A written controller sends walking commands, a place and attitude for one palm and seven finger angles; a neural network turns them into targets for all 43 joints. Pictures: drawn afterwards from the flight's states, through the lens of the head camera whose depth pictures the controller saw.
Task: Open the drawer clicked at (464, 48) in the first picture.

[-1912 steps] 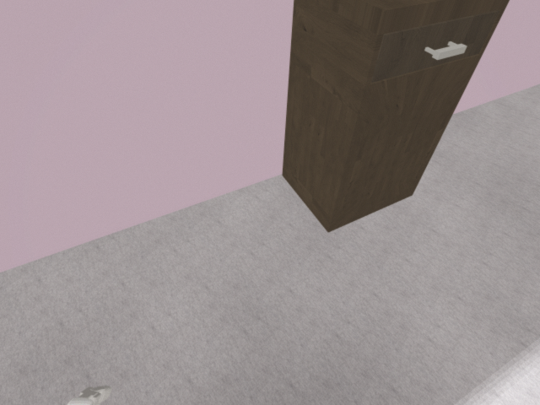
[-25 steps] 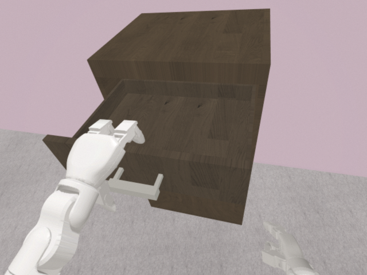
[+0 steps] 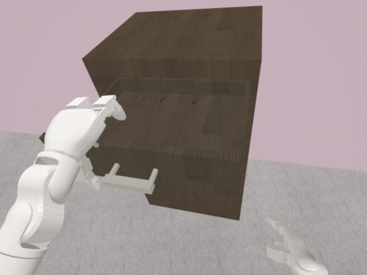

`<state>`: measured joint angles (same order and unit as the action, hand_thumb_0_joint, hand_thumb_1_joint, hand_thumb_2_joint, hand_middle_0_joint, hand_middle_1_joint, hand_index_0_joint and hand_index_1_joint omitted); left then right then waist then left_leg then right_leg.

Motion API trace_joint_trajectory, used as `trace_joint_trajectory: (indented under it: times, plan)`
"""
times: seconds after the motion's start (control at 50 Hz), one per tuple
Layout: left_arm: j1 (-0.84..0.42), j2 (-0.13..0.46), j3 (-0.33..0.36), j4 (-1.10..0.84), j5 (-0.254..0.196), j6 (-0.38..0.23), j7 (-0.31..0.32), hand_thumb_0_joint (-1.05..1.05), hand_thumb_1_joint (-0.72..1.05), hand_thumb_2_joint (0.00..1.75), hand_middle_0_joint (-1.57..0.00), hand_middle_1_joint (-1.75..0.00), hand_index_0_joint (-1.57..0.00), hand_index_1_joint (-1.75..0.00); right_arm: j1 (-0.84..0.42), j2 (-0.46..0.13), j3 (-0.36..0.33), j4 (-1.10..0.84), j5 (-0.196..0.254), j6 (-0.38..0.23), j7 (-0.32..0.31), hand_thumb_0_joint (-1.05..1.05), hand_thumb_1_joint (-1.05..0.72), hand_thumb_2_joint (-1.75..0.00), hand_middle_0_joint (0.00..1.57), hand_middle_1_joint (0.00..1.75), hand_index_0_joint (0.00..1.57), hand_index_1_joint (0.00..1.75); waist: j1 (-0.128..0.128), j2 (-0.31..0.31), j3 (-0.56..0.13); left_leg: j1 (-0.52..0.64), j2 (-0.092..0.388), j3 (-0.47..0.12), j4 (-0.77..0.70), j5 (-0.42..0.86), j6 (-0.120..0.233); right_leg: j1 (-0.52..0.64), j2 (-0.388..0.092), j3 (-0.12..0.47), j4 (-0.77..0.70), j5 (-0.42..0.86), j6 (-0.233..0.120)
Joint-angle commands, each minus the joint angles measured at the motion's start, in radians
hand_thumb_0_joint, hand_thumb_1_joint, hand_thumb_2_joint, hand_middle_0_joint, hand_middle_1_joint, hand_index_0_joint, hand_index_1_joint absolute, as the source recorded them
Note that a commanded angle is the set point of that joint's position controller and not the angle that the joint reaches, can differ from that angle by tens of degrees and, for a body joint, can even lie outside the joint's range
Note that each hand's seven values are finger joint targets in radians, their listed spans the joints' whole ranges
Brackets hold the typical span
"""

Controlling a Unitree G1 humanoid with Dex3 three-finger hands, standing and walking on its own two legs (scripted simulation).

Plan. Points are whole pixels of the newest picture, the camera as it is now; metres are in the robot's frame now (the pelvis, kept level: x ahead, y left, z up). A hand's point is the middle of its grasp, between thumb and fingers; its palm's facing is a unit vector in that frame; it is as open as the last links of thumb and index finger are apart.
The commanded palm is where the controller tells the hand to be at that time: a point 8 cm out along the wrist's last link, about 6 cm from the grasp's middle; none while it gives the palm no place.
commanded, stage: draw the hand back to the body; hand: left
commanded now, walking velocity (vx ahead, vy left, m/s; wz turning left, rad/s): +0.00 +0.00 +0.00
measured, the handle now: (131, 176) +0.31 +0.18 +0.05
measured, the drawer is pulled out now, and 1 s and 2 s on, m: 0.29 0.29 0.29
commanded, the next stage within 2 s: step back with the hand held close in 1.62 s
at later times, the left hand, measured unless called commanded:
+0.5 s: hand (83, 176) +0.23 +0.21 +0.17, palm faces +0.08 -0.10 -0.99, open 13.9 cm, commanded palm +0.19 +0.23 +0.25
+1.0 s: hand (53, 153) +0.22 +0.22 +0.24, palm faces +0.37 -0.87 -0.33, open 12.4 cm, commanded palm +0.17 +0.27 +0.24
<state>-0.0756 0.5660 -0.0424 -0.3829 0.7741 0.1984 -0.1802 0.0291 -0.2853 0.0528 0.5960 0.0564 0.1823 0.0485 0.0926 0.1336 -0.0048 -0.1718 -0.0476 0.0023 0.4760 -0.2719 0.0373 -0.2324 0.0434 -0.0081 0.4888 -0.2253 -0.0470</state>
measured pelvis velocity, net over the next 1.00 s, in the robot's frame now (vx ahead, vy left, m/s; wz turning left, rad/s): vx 0.02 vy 0.01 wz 0.00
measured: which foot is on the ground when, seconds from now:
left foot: down 0.00-1.00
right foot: down 0.00-1.00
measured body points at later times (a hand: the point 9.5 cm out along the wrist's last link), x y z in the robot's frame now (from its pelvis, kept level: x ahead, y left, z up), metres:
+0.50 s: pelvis +0.00 +0.00 +0.00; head +0.00 -0.05 +0.44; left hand +0.22 +0.21 +0.22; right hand +0.24 -0.20 -0.09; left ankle -0.01 +0.10 -0.74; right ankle +0.02 -0.09 -0.74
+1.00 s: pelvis +0.02 +0.01 +0.00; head +0.01 +0.01 +0.45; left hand +0.19 +0.26 +0.26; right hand +0.20 -0.20 -0.08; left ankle -0.01 +0.10 -0.74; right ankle +0.02 -0.09 -0.74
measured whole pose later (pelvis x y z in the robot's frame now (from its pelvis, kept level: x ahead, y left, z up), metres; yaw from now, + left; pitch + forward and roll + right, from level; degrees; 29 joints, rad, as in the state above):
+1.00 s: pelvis +0.02 +0.01 +0.00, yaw +0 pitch -4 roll -1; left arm 0.35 0.36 0.31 -0.66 -0.08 -0.18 0.09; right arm 0.21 -0.21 0.05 0.64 0.01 -0.14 -0.04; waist 0.05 0.04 0.03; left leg -0.10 -0.03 0.00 0.47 -0.31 0.05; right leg -0.13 0.06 -0.01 0.42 -0.23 -0.04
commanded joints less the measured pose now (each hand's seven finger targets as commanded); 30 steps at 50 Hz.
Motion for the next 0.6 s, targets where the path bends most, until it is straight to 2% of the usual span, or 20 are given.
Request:
trace_joint_trajectory:
  times: [0.0,0.04,0.06,0.08,0.1,0.14,0.18,0.24,0.26,0.28,0.34,0.36,0.38,0.42,0.44,0.46,0.52,0.54,0.56,0.58]
  plan:
    - [-0.252,0.173,0.098,-0.234,0.036,-0.037,0.029,0.0,-0.5,0.3,-0.3,-1.2,-0.3,-1.2,-0.215,-0.048,-0.022,-0.199,-0.005,-0.052,0.006,0.0,-0.9,-0.9,0.2,0.3,0.2,0.3,0.001,-0.105,-0.254,-0.044,0.027,-0.001,-0.064,0.185,-0.003,0.184,-0.046,0.059,-0.059,0.091,0.021]
    - [-0.26,0.302,0.226,-0.302,0.021,-0.071,0.051,0.0,-0.5,0.3,-0.3,-1.2,-0.3,-1.2,-0.223,-0.065,-0.024,-0.207,-0.001,-0.065,-0.002,0.0,-0.9,-0.9,0.2,0.3,0.2,0.3,0.012,-0.073,-0.306,-0.052,0.034,-0.005,-0.049,0.172,0.001,0.232,-0.044,0.08,-0.04,0.118,0.021]
    - [-0.212,0.238,0.177,-0.27,0.044,-0.073,0.049,0.0,-0.5,0.3,-0.3,-1.2,-0.3,-1.2,-0.207,-0.039,-0.014,-0.212,-0.021,-0.069,0.002,0.0,-0.9,-0.9,0.2,0.3,0.2,0.3,0.03,-0.103,-0.335,-0.055,0.021,-0.005,-0.036,0.22,-0.002,0.252,-0.054,0.078,-0.025,0.148,0.02]
    - [-0.156,0.267,0.226,-0.251,0.028,-0.082,0.058,0.0,-0.5,0.3,-0.3,-1.2,-0.3,-1.2,-0.196,-0.043,-0.022,-0.193,-0.016,-0.058,0.0,0.0,-0.9,-0.9,0.2,0.3,0.2,0.3,0.019,-0.109,-0.282,-0.057,0.026,-0.006,-0.049,0.228,-0.004,0.229,-0.049,0.08,-0.041,0.161,0.018]
    - [-0.12,0.265,0.243,-0.253,0.014,-0.087,0.066,0.0,-0.5,0.3,-0.3,-1.2,-0.3,-1.2,-0.194,-0.047,-0.018,-0.195,-0.019,-0.058,0.001,0.0,-0.9,-0.9,0.2,0.3,0.2,0.3,0.032,-0.101,-0.27,-0.062,0.023,-0.006,-0.045,0.245,-0.006,0.227,-0.053,0.075,-0.038,0.185,0.019]
    - [-0.108,0.368,0.369,-0.249,-0.025,-0.094,0.084,0.0,-0.5,0.3,-0.3,-1.2,-0.3,-1.2,-0.204,-0.061,-0.022,-0.189,-0.007,-0.069,0.0,0.0,-0.9,-0.9,0.2,0.3,0.2,0.3,0.036,-0.101,-0.236,-0.067,0.032,-0.011,-0.03,0.235,-0.01,0.207,-0.051,0.094,-0.04,0.201,0.014]
    - [-0.018,0.273,0.313,-0.165,-0.03,-0.081,0.078,0.0,-0.5,0.3,-0.3,-1.2,-0.3,-1.2,-0.173,-0.04,-0.019,-0.182,-0.014,-0.058,0.009,0.0,-0.9,-0.9,0.2,0.3,0.2,0.3,0.029,-0.144,-0.164,-0.087,0.028,-0.002,-0.04,0.238,-0.013,0.169,-0.053,0.077,-0.049,0.18,0.02]
    - [-0.008,0.3,0.341,-0.215,-0.082,-0.072,0.066,0.0,-0.5,0.3,-0.3,-1.2,-0.3,-1.2,-0.21,-0.068,-0.027,-0.2,0.008,-0.069,0.011,0.0,-0.9,-0.9,0.2,0.3,0.2,0.3,0.016,-0.101,-0.129,-0.075,0.036,-0.001,-0.026,0.203,-0.014,0.12,-0.049,0.08,-0.057,0.154,0.019]
    - [-0.008,0.253,0.283,-0.221,-0.071,-0.064,0.05,0.0,-0.5,0.3,-0.3,-1.2,-0.3,-1.2,-0.19,-0.059,-0.021,-0.208,-0.005,-0.068,0.012,0.0,-0.9,-0.9,0.2,0.3,0.2,0.3,0.014,-0.098,-0.16,-0.081,0.027,0.005,-0.027,0.195,-0.012,0.138,-0.057,0.065,-0.053,0.134,0.028]
    - [0.026,0.231,0.26,-0.195,-0.072,-0.061,0.04,0.0,-0.5,0.3,-0.3,-1.2,-0.3,-1.2,-0.177,-0.061,-0.027,-0.201,0.0,-0.066,0.01,0.0,-0.9,-0.9,0.2,0.3,0.2,0.3,-0.002,-0.116,-0.122,-0.082,0.03,0.006,-0.034,0.183,-0.01,0.104,-0.052,0.056,-0.062,0.109,0.03]
    - [0.031,0.241,0.251,-0.313,-0.096,-0.08,0.023,0.0,-0.5,0.3,-0.3,-1.2,-0.3,-1.2,-0.205,-0.079,-0.03,-0.231,0.014,-0.087,-0.004,0.0,-0.9,-0.9,0.2,0.3,0.2,0.3,-0.019,-0.094,-0.169,-0.05,0.035,0.002,-0.012,0.149,-0.003,0.097,-0.05,0.07,-0.067,0.087,0.035]
    - [0.008,0.228,0.217,-0.336,-0.065,-0.09,0.018,0.0,-0.5,0.3,-0.3,-1.2,-0.3,-1.2,-0.175,-0.065,-0.021,-0.236,-0.004,-0.09,-0.005,0.0,-0.9,-0.9,0.2,0.3,0.2,0.3,-0.009,-0.099,-0.219,-0.054,0.025,0.006,-0.009,0.156,-0.001,0.123,-0.059,0.059,-0.061,0.071,0.04]
    - [0.022,0.241,0.224,-0.323,-0.057,-0.105,0.024,0.0,-0.5,0.3,-0.3,-1.2,-0.3,-1.2,-0.166,-0.066,-0.028,-0.223,-0.007,-0.089,-0.014,0.0,-0.9,-0.9,0.2,0.3,0.2,0.3,-0.022,-0.116,-0.175,-0.055,0.029,0.001,-0.02,0.137,-0.001,0.097,-0.057,0.056,-0.075,0.041,0.04]
    - [0.012,0.284,0.264,-0.365,-0.029,-0.137,0.052,0.0,-0.5,0.3,-0.3,-1.2,-0.3,-1.2,-0.153,-0.073,-0.024,-0.232,-0.017,-0.095,-0.029,0.0,-0.9,-0.9,0.2,0.3,0.2,0.3,-0.005,-0.113,-0.195,-0.036,0.03,-0.004,-0.014,0.137,0.0,0.089,-0.059,0.056,-0.081,0.021,0.038]
    - [-0.013,0.358,0.343,-0.415,-0.054,-0.159,0.081,0.0,-0.5,0.3,-0.3,-1.2,-0.3,-1.2,-0.169,-0.087,-0.024,-0.229,-0.007,-0.113,-0.038,0.0,-0.9,-0.9,0.2,0.3,0.2,0.3,-0.006,-0.05,-0.219,-0.033,0.04,-0.011,-0.004,0.125,-0.003,0.101,-0.054,0.07,-0.077,0.037,0.03]
    - [0.019,0.322,0.324,-0.38,-0.018,-0.165,0.094,0.0,-0.5,0.3,-0.3,-1.2,-0.3,-1.2,-0.143,-0.059,-0.01,-0.232,-0.029,-0.115,-0.034,0.0,-0.9,-0.9,0.2,0.3,0.2,0.3,0.019,-0.062,-0.241,-0.036,0.029,-0.014,0.0,0.17,-0.006,0.124,-0.061,0.054,-0.06,0.055,0.026]
    - [0.096,0.362,0.414,-0.347,-0.029,-0.18,0.139,0.0,-0.5,0.3,-0.3,-1.2,-0.3,-1.2,-0.128,-0.062,-0.025,-0.206,-0.03,-0.104,-0.033,0.0,-0.9,-0.9,0.2,0.3,0.2,0.3,0.029,-0.059,-0.187,-0.04,0.03,-0.021,-0.006,0.227,-0.016,0.101,-0.053,0.057,-0.06,0.12,0.017]
    - [0.083,0.403,0.471,-0.362,-0.064,-0.18,0.149,0.0,-0.5,0.3,-0.3,-1.2,-0.3,-1.2,-0.152,-0.073,-0.028,-0.202,-0.016,-0.113,-0.03,0.0,-0.9,-0.9,0.2,0.3,0.2,0.3,0.029,-0.011,-0.196,-0.042,0.037,-0.026,-0.005,0.219,-0.02,0.116,-0.05,0.064,-0.056,0.142,0.011]
    - [0.1,0.353,0.427,-0.313,-0.05,-0.167,0.143,0.0,-0.5,0.3,-0.3,-1.2,-0.3,-1.2,-0.136,-0.051,-0.02,-0.204,-0.03,-0.106,-0.021,0.0,-0.9,-0.9,0.2,0.3,0.2,0.3,0.038,-0.035,-0.192,-0.061,0.03,-0.024,-0.009,0.241,-0.022,0.123,-0.054,0.043,-0.042,0.14,0.012]
    - [0.151,0.309,0.402,-0.239,-0.063,-0.151,0.136,0.0,-0.5,0.3,-0.3,-1.2,-0.3,-1.2,-0.125,-0.05,-0.028,-0.186,-0.02,-0.095,-0.016,0.0,-0.9,-0.9,0.2,0.3,0.2,0.3,0.019,-0.061,-0.119,-0.073,0.034,-0.018,-0.021,0.235,-0.024,0.081,-0.047,0.035,-0.054,0.13,0.015]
